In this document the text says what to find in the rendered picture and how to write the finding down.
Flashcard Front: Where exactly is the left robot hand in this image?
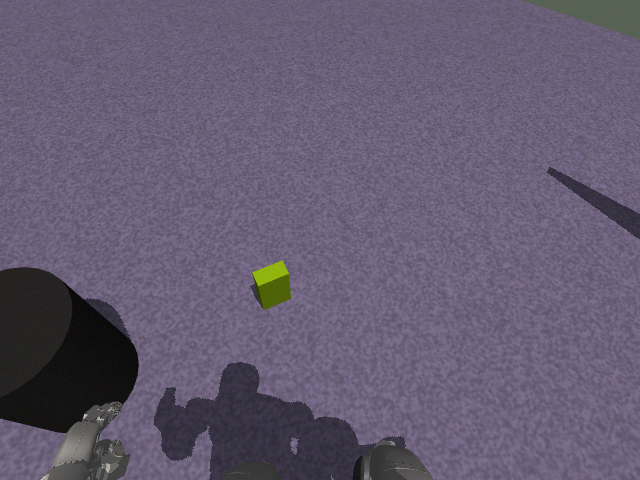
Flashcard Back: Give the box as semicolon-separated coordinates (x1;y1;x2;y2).
50;401;131;480

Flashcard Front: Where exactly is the left robot arm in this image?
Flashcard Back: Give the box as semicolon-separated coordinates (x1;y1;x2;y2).
40;463;92;480

